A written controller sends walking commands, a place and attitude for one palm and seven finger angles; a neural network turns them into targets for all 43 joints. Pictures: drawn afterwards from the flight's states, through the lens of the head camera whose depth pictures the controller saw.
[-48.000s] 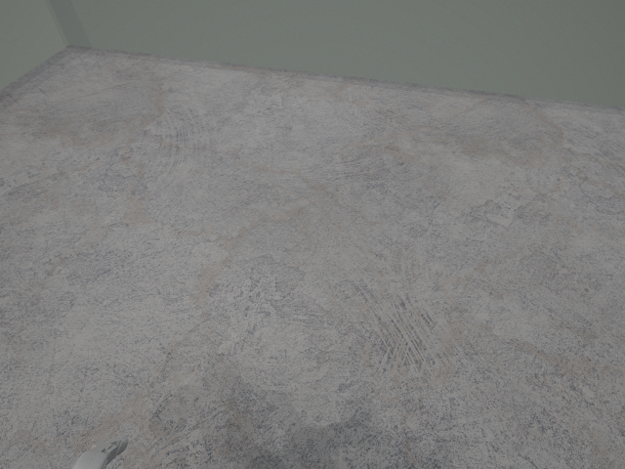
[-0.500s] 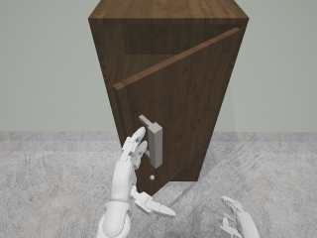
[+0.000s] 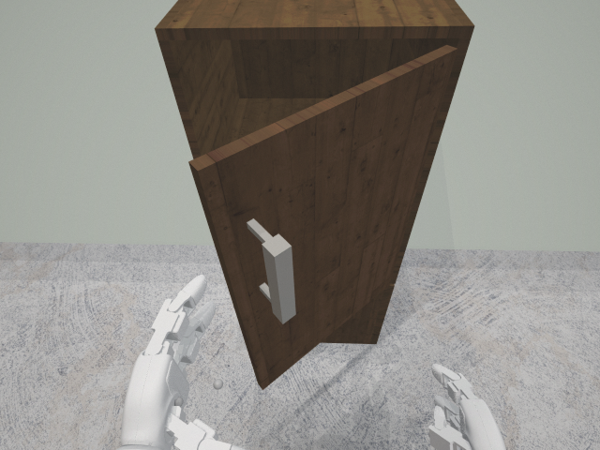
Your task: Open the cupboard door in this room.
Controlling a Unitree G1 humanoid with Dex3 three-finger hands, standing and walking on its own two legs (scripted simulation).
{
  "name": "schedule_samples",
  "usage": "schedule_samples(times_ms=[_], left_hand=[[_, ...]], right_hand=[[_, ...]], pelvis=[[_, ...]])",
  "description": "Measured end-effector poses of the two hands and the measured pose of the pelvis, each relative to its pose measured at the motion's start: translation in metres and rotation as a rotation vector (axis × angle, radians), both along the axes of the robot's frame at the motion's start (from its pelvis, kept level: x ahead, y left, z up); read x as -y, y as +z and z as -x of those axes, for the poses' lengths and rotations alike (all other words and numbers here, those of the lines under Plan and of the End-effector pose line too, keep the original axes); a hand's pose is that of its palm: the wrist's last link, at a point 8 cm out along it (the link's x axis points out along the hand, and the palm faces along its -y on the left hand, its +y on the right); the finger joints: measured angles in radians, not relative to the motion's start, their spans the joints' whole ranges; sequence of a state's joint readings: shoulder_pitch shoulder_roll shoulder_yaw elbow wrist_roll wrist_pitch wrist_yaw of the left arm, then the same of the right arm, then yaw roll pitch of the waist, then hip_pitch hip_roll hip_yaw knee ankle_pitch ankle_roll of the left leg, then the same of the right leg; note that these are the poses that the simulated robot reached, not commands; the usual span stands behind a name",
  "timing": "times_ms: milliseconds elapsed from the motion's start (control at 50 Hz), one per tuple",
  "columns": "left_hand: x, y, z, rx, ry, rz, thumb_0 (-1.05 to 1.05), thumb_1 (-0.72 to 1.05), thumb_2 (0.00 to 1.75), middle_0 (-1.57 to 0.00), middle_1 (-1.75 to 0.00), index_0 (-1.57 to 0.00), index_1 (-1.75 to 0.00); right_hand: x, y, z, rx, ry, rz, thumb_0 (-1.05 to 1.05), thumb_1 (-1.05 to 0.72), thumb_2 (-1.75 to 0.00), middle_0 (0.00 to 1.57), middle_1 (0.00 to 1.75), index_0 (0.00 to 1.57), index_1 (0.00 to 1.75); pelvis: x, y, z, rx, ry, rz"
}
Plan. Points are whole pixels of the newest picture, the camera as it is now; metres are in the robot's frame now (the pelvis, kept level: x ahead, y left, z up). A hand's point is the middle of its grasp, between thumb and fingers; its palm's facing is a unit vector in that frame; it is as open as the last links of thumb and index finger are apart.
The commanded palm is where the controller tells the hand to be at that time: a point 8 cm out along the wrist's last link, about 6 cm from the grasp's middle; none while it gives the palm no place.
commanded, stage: slide the hand sideways off the handle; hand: left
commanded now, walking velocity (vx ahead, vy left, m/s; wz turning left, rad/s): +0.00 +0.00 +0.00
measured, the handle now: (270, 272) +0.31 +0.06 +0.10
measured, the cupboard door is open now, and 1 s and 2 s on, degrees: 42 42 42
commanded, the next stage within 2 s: draw the hand back to the body in 0.14 s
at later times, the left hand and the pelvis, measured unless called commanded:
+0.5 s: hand (172, 376) +0.18 +0.14 +0.12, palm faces +0.03 -1.00 -0.06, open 16.3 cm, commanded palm +0.14 +0.20 +0.13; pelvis +0.00 +0.00 +0.00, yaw +0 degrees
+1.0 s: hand (78, 355) +0.18 +0.22 +0.15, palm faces +0.23 -0.92 -0.31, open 14.4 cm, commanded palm +0.14 +0.27 +0.18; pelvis +0.00 +0.03 +0.03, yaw +0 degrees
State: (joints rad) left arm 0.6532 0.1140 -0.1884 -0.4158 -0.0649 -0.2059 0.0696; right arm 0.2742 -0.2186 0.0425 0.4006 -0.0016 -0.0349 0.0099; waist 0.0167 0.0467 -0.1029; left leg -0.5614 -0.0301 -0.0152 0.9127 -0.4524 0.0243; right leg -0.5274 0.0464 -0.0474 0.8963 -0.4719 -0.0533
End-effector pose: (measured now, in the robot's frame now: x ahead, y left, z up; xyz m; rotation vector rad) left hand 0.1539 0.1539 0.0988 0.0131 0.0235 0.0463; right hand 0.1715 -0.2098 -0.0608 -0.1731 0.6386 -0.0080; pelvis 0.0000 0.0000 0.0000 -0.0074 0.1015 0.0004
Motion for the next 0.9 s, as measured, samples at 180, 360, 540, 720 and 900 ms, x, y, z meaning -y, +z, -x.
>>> schedule_samples(times_ms=[180,360,540,720,900], left_hand=[[-0.010,-0.001,0.016,0.014,-0.029,-0.014,-0.02,-0.50,0.30,-0.15,-0.30,-0.15,-0.30],[-0.020,0.002,0.006,0.045,-0.046,-0.027,-0.02,-0.50,0.30,-0.15,-0.30,-0.15,-0.30],[-0.046,0.024,0.001,0.060,-0.022,-0.039,-0.02,-0.50,0.30,-0.15,-0.30,-0.15,-0.30],[-0.066,0.038,0.008,0.049,-0.024,-0.057,-0.02,-0.49,0.30,-0.15,-0.30,-0.15,-0.30],[-0.099,0.061,0.012,0.045,0.131,-0.260,-0.02,-0.31,0.38,-0.16,-0.30,-0.16,-0.30]], right_hand=[[0.017,-0.005,0.002,0.028,-0.025,0.023,0.02,-0.91,-0.90,0.21,0.30,0.20,0.30],[0.016,-0.006,0.008,0.041,-0.053,0.023,0.02,-0.91,-0.90,0.20,0.30,0.20,0.30],[0.003,0.003,0.005,0.064,-0.068,0.008,0.02,-0.91,-0.90,0.21,0.30,0.20,0.30],[-0.015,0.018,-0.011,0.111,-0.042,0.011,0.02,-0.91,-0.90,0.21,0.30,0.20,0.30],[-0.030,0.030,-0.015,0.095,-0.030,0.037,0.02,-0.91,-0.90,0.21,0.30,0.20,0.30]], pelvis=[[0.007,-0.006,0.005,-0.018,0.014,0.005],[0.006,-0.008,0.008,-0.020,0.010,0.009],[-0.004,0.002,0.000,0.006,0.007,0.018],[-0.016,0.008,-0.003,0.028,0.011,0.023],[-0.025,0.021,-0.004,0.072,0.004,0.029]])
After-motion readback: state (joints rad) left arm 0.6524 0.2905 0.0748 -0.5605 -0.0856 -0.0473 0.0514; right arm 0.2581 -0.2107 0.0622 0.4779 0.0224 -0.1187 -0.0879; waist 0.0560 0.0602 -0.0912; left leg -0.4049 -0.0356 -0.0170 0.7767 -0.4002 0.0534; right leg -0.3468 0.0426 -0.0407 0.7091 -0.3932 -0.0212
